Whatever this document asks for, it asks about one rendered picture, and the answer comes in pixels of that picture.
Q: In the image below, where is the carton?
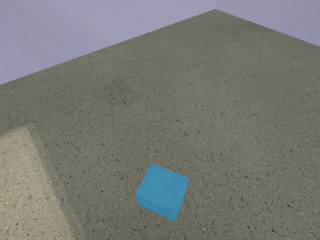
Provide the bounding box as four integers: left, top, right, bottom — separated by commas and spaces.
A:
136, 163, 190, 222

